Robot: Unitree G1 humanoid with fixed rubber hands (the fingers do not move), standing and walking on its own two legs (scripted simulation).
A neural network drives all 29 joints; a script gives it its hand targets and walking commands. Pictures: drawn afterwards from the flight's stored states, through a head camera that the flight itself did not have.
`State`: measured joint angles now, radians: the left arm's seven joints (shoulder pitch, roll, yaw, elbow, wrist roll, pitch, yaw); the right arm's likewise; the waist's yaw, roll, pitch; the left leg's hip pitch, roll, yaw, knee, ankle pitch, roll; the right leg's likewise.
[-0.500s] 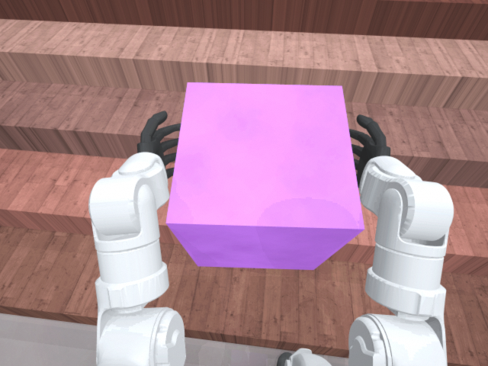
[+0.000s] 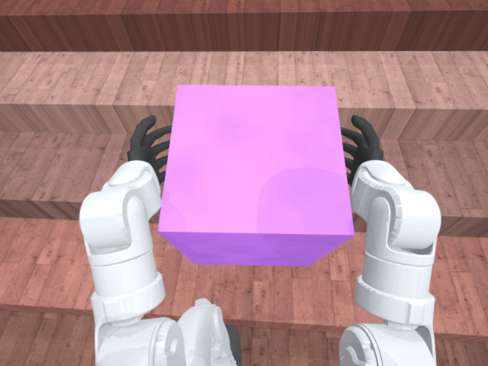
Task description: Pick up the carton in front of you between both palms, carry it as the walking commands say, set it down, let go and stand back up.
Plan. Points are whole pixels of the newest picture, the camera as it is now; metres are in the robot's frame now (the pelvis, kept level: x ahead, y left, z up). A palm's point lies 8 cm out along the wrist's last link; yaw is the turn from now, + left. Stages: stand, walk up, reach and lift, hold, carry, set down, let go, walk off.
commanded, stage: carry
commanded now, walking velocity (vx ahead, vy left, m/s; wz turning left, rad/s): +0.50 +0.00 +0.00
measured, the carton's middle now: (253, 189) +0.37 -0.02 +0.06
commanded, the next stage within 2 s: none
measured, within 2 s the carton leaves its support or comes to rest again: neither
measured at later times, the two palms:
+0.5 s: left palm out of the picture +0.65 +0.15 +0.34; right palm out of the picture +0.68 -0.15 +0.35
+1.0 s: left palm out of the picture +0.99 +0.14 +0.46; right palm out of the picture +0.94 -0.15 +0.44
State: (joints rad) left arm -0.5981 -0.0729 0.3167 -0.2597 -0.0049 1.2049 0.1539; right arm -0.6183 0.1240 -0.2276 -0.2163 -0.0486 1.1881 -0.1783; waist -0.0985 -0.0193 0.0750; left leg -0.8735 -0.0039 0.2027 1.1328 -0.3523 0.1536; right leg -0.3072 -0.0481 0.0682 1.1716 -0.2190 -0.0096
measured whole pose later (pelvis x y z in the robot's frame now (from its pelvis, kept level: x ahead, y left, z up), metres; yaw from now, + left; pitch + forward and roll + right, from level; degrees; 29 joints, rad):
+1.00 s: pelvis +0.60 +0.05 +0.30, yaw +0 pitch +3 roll +3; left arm -0.78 -0.06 0.42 0.01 0.09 1.29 0.12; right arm -0.77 0.06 -0.25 0.06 -0.02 1.27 -0.21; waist -0.18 -0.01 -0.01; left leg -0.83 0.01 0.20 1.07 -0.34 0.10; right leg -0.32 -0.08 0.06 1.20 -0.20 -0.02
